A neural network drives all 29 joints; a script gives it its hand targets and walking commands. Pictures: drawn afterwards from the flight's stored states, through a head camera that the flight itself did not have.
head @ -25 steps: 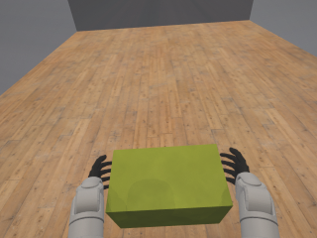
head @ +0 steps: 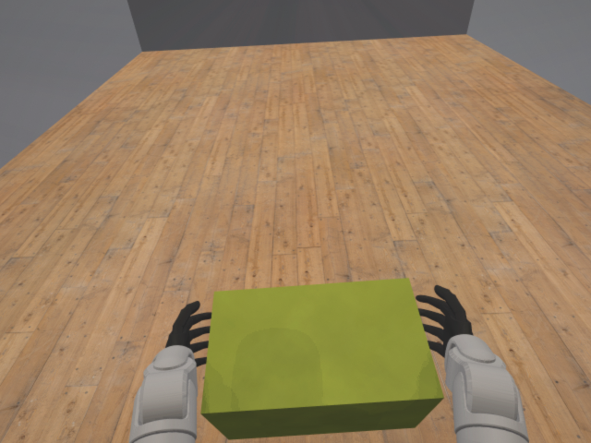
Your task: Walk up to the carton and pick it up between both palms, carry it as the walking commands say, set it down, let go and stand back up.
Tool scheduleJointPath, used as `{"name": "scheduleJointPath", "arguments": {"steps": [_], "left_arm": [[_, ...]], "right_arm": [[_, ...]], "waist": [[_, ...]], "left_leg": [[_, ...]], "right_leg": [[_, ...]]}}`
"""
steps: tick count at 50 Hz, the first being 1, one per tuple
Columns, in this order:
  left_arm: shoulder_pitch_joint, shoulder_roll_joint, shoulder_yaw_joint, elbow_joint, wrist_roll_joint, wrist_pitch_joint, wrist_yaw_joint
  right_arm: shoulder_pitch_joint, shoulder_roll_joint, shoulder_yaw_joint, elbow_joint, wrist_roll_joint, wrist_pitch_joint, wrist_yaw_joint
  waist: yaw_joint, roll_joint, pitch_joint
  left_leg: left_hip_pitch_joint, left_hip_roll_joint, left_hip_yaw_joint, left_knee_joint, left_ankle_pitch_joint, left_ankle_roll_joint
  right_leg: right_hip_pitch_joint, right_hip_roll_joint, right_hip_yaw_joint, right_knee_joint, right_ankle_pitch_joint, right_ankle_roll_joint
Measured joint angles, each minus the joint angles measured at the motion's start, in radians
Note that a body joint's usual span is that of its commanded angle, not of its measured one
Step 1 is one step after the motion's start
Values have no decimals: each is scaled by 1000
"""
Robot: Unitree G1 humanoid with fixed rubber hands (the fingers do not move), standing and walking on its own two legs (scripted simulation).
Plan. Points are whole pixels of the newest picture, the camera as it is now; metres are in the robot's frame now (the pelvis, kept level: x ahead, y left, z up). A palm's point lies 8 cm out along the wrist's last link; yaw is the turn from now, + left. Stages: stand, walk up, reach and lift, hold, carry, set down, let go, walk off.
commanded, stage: hold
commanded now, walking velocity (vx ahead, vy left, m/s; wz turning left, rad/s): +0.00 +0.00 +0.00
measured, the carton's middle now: (316, 360) +0.28 +0.00 -0.03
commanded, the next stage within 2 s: carry in 0.20 s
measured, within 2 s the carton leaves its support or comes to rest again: neither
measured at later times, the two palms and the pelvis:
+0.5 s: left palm (139, 327) +0.28 +0.24 +0.07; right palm (406, 306) +0.30 -0.13 +0.07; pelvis +0.02 +0.04 -0.01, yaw +0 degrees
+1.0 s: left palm (144, 225) +0.49 +0.30 +0.08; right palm (344, 212) +0.51 -0.07 +0.07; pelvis +0.24 +0.11 -0.02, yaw +1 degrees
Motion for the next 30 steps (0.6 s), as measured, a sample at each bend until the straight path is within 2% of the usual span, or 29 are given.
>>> {"name": "scheduleJointPath", "arguments": {"steps": [10, 12, 15, 17, 19, 21, 23, 25, 27, 30], "left_arm": [[10, -3, -6, -9, -7, -3, 8], [-2, 0, -15, -21, -11, 9, 14], [-34, -1, -35, -54, -24, 35, 42], [-54, -11, -51, -73, -24, 68, 77], [-68, -16, -55, -90, -22, 107, 85], [-71, -10, -62, -111, -27, 149, 93], [-51, 22, -66, -153, -51, 200, 94], [-29, 66, -64, -202, -93, 255, 90], [-42, 101, -61, -238, -140, 317, 98], [-90, 119, -67, -260, -173, 394, 111]], "right_arm": [[12, -1, 6, -12, 6, 1, -8], [9, -1, 12, -36, 12, 14, -22], [-4, 0, 12, -87, 35, 37, -57], [-15, -3, 11, -112, 60, 68, -93], [-34, -15, 4, -119, 74, 106, -94], [-58, -27, 10, -122, 91, 153, -105], [-77, -20, 34, -127, 111, 201, -134], [-82, -1, 71, -160, 126, 258, -176], [-70, 10, 99, -208, 134, 301, -205], [-49, 5, 114, -279, 134, 355, -219]], "waist": [[2, 7, 4], [2, 6, -10], [-6, 11, -37], [-16, 19, -65], [-19, 24, -91], [-13, 25, -111], [3, 5, -127], [19, 10, -133], [28, 9, -129], [35, -5, -127]], "left_leg": [[-6, -1, -4, 4, 3, -1], [-58, -6, -3, 61, -17, -1], [-163, 4, 30, 209, -129, 8], [-239, 18, 67, 317, -203, 8], [-288, 32, 110, 353, -208, 4], [-287, 38, 145, 280, -161, 9], [-259, 17, 193, 217, -60, 22], [-225, 8, 221, 171, -97, 39], [-198, 0, 239, 133, -77, 44], [-167, -14, 248, 98, -73, 46]], "right_leg": [[-4, 0, -3, 3, 2, -1], [-60, 0, -10, 69, -23, 0], [-139, -8, -38, 177, -82, 4], [-170, -18, -61, 211, -106, 9], [-183, -34, -74, 216, -114, 20], [-196, -51, -72, 230, -132, 35], [-240, -86, -64, 323, -206, 32], [-318, -101, -103, 492, -255, 26], [-377, -112, -145, 596, -285, 17], [-428, -113, -190, 605, -297, -1]]}}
